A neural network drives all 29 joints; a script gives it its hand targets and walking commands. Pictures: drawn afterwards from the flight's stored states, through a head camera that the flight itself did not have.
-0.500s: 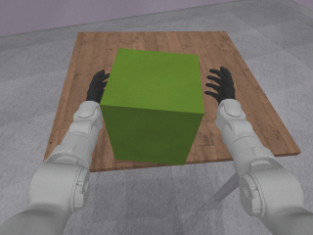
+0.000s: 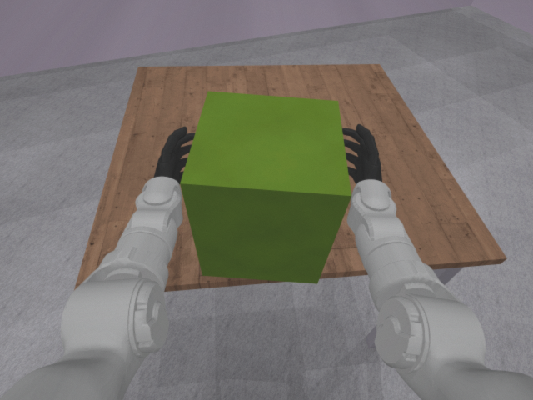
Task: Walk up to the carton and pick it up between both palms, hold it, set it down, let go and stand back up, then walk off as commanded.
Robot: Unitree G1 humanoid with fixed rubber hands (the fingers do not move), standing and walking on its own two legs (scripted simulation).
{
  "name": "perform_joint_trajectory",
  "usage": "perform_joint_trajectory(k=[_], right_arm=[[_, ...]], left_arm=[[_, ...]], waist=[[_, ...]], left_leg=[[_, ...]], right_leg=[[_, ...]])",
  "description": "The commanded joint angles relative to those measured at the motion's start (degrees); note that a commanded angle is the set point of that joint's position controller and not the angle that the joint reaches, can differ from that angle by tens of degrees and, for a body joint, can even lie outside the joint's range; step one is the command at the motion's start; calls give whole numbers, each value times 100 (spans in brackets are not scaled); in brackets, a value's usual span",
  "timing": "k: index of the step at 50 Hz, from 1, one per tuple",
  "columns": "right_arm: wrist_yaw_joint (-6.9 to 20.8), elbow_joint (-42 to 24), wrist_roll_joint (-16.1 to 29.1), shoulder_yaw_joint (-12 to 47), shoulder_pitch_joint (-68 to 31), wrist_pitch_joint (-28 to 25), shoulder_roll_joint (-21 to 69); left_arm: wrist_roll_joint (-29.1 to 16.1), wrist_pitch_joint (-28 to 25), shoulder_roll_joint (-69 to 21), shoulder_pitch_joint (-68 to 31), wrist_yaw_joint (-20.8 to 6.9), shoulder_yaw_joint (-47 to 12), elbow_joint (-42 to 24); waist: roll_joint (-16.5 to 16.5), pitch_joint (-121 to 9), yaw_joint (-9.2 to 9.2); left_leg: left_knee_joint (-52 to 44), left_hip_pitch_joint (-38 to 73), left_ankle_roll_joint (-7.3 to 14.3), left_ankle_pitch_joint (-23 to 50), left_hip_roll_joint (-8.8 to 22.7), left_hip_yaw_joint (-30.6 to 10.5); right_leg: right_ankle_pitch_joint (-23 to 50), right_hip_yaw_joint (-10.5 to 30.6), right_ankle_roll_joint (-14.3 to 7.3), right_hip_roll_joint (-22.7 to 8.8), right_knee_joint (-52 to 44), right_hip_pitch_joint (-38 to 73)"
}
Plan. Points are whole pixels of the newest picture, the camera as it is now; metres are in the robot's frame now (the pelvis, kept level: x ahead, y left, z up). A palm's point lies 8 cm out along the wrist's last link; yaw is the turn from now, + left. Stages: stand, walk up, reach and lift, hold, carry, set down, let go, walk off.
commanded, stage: reach and lift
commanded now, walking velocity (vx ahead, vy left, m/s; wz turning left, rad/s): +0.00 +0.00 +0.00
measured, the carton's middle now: (266, 193) +0.45 +0.01 +0.05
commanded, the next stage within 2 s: none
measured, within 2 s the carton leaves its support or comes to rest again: leaves its support in 1.18 s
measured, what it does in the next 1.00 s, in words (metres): stands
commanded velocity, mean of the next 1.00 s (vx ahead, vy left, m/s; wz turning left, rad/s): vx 0.00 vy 0.00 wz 0.00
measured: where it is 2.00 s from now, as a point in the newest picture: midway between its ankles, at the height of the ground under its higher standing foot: outside the picture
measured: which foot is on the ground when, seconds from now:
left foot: down 0.00-1.00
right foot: down 0.00-1.00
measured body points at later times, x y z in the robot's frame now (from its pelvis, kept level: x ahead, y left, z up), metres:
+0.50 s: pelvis +0.00 +0.00 +0.00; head +0.05 +0.02 +0.45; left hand +0.46 +0.16 +0.09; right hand +0.44 -0.15 +0.11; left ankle -0.02 +0.11 -0.74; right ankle +0.01 -0.13 -0.74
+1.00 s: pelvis +0.00 +0.00 +0.00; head +0.04 +0.02 +0.45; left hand +0.46 +0.16 +0.09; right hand +0.43 -0.14 +0.11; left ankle -0.02 +0.11 -0.74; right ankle +0.01 -0.13 -0.74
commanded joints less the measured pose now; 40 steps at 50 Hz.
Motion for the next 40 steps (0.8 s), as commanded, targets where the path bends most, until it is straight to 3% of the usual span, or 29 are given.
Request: perform_joint_trajectory(k=[1,2,10,13,15,18,20,23,24,25,28,31,35,38,40], right_arm=[[1072,-1012,-1432,784,-2111,-125,3615],[1098,-887,-1471,696,-2013,-112,3549],[1064,-884,-1443,763,-1776,-119,3725],[1065,-967,-1370,904,-1851,-110,3873],[1079,-979,-1297,1049,-1841,-81,3899],[1031,-909,-1331,945,-1802,-81,3884],[1035,-968,-1280,1070,-1799,-64,3932],[1035,-880,-1265,990,-1786,-103,3792],[1049,-954,-1245,1060,-1847,-107,3834],[1026,-880,-1271,987,-1744,-106,3776],[1024,-897,-1157,1115,-1792,-126,3915],[999,-887,-1286,1066,-1722,-116,3830],[1009,-789,-1250,1008,-1785,-79,3881],[978,-858,-1184,998,-1837,-149,3916],[1003,-871,-1185,1137,-1825,-140,3980]], left_arm=[[1206,-391,-3026,-2681,-1138,291,-606],[1239,-375,-3046,-2673,-1148,253,-662],[1048,-360,-3085,-2682,-1111,10,-981],[1127,-337,-3137,-2572,-1129,149,-871],[1110,-351,-3159,-2507,-1104,112,-982],[1111,-320,-3207,-2551,-1103,121,-987],[1157,-300,-3146,-2500,-1113,185,-909],[1122,-308,-3307,-2548,-1053,41,-1122],[1150,-280,-3229,-2494,-1082,160,-924],[1130,-262,-3287,-2483,-1072,76,-964],[1118,-300,-3259,-2551,-1035,74,-1075],[1138,-296,-3253,-2522,-1048,68,-1035],[1181,-269,-3234,-2537,-1045,189,-1038],[1216,-240,-3415,-2414,-1036,133,-983],[1179,-275,-3361,-2432,-1020,120,-1040]], waist=[[155,-3026,-364],[353,-3026,-476],[572,-3109,-575],[364,-3161,-425],[458,-3240,-347],[495,-3121,-484],[415,-3088,-382],[610,-3233,-489],[491,-3024,-376],[562,-3118,-493],[631,-3221,-337],[579,-3126,-411],[440,-3012,-342],[607,-3178,-381],[469,-3184,-211]], left_leg=[[-899,-303,-10,1554,-304,563],[-909,-112,-70,1684,-287,523],[-786,-2,-152,1985,-223,454],[-850,-251,-90,1871,-282,497],[-844,-232,-101,1948,-276,522],[-832,-264,-120,2023,-255,486],[-887,-266,-77,1910,-247,522],[-761,31,-182,2206,-209,471],[-757,-79,-152,2089,-245,523],[-768,-37,-161,2139,-228,469],[-688,-83,-156,2233,-245,505],[-734,-179,-164,2115,-241,502],[-782,-155,-127,2055,-233,541],[-730,-164,-149,2069,-243,509],[-680,-213,-115,2185,-252,516]], right_leg=[[4018,-244,347,-356,444,4029],[3970,-316,332,-336,426,3921],[4203,-330,289,-273,452,3939],[4339,-287,294,-299,468,4175],[4436,-274,302,-298,505,4213],[4560,-277,315,-299,550,4227],[4470,-264,312,-305,517,4249],[4235,-348,230,-220,463,3984],[4303,-285,246,-257,469,4070],[4336,-320,242,-245,466,4007],[4360,-267,229,-246,500,4056],[4285,-266,223,-277,478,4169],[4235,-290,257,-253,454,4094],[4248,-308,220,-251,492,4028],[4415,-247,227,-254,524,4108]])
